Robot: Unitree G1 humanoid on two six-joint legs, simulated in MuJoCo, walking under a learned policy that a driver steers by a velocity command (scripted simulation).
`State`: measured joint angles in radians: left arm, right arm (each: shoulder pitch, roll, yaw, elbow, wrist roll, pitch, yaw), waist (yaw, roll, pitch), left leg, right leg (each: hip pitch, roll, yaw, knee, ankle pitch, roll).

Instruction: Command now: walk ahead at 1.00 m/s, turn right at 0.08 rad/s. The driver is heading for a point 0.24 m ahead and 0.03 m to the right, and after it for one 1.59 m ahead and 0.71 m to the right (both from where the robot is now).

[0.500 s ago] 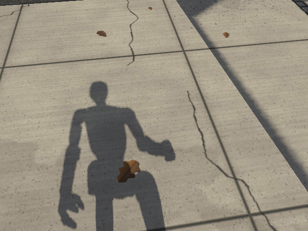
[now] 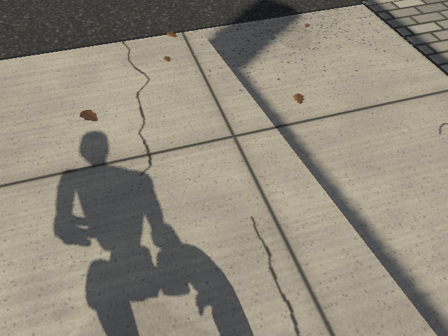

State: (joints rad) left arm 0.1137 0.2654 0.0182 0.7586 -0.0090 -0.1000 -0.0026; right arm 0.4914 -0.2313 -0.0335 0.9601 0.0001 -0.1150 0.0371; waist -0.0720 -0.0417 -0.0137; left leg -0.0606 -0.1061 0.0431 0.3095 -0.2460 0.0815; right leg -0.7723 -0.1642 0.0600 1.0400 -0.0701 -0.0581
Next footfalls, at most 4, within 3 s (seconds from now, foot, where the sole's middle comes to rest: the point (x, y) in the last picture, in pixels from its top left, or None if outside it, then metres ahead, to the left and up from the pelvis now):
0.24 right None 0.47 -0.12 -0.78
0.68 left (227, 232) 0.91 -0.05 -0.78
1.10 right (330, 204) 1.01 -0.45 -0.78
1.58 left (265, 182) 1.14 -0.22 -0.78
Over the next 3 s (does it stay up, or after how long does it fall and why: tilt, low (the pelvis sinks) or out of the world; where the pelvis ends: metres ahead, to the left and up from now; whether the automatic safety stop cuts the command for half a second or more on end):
stays up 1.53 -0.92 -0.02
